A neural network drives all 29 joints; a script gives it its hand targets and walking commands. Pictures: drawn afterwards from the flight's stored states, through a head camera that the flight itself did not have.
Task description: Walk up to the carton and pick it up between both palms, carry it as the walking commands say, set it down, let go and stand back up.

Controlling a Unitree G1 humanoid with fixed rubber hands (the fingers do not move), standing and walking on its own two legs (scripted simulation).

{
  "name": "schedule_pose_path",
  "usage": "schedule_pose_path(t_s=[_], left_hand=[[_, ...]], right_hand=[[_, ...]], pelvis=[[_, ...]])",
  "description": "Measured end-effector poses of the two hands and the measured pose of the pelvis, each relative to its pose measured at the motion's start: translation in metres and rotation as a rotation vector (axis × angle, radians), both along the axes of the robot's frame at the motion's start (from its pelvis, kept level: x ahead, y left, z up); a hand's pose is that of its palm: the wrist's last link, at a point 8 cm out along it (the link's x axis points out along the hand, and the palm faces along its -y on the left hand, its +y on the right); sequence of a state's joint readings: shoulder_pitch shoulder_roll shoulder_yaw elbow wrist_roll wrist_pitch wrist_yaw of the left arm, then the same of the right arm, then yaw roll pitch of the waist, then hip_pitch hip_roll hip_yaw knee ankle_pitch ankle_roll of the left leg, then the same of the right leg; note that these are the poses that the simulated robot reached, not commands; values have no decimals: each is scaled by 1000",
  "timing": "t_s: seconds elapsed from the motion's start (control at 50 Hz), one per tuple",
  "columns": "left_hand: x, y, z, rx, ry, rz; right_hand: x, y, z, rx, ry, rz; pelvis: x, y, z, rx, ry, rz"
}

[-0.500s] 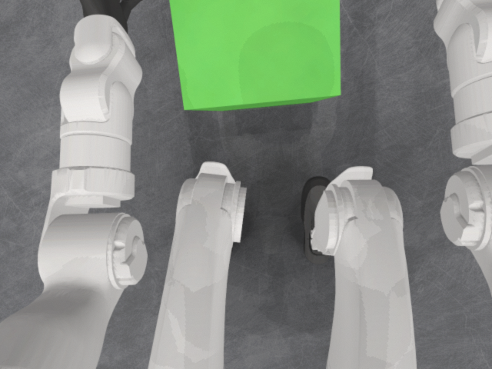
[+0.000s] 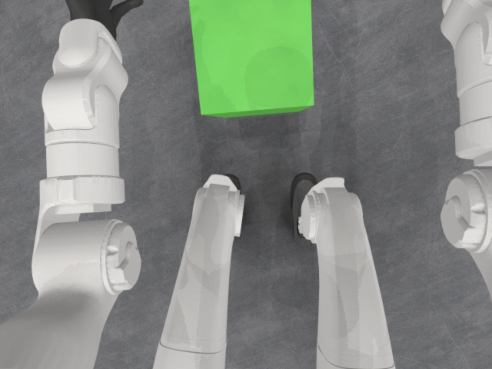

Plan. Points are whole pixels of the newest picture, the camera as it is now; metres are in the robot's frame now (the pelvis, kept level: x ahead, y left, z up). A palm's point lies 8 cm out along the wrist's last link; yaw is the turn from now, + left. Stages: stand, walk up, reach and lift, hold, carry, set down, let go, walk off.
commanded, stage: set down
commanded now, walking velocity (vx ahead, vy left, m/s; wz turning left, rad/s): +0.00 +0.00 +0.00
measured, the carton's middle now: (254, 41) +0.57 +0.06 -0.43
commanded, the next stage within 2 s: let go in 0.34 s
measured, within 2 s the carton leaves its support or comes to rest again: neither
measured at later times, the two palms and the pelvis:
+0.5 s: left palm out of the picture +0.50 +0.22 +0.00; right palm out of the picture +0.56 -0.17 -0.01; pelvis +0.04 +0.00 +0.10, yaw +0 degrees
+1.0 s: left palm out of the picture +0.38 +0.26 +0.09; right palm out of the picture +0.42 -0.18 +0.07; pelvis +0.14 +0.03 +0.18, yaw -2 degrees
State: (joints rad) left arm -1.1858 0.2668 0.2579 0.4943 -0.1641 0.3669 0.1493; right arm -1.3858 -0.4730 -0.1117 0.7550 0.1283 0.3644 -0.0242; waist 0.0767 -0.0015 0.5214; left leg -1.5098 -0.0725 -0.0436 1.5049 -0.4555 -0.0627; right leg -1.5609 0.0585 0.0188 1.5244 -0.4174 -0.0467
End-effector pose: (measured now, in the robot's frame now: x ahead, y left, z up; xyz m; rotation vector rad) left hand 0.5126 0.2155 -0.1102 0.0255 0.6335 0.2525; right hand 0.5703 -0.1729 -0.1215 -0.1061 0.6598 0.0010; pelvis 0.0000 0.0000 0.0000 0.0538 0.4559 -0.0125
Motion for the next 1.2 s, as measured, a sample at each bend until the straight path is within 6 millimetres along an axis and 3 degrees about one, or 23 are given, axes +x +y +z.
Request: schedule_pose_path(t_s=[0.26, 0.5, 0.58, 0.72, 1.0, 1.2], left_hand=[[-6, 8, 73, 12, 4, 0], [-9, 9, 112, 32, 53, -71], [-22, 9, 120, 56, 89, -139], [-64, 20, 140, 76, 154, -203], [-129, 43, 204, 69, 171, -191], [-188, 38, 236, 64, 196, -199]], right_hand=[[-3, -6, 70, -12, 12, 25], [-14, 4, 111, -35, 46, 5], [-37, 2, 117, -56, 61, -26], [-93, -8, 128, -78, 116, -64], [-149, -4, 191, -77, 97, -31], [-227, -19, 224, -58, 126, -70]], pelvis=[[16, -5, 71, 1, -35, -11], [42, 2, 96, -18, 126, 10], [55, 6, 110, -23, 128, 5], [82, 15, 139, -31, 70, -17], [136, 29, 176, -54, -109, -9], [152, 28, 196, -58, -296, -3]])
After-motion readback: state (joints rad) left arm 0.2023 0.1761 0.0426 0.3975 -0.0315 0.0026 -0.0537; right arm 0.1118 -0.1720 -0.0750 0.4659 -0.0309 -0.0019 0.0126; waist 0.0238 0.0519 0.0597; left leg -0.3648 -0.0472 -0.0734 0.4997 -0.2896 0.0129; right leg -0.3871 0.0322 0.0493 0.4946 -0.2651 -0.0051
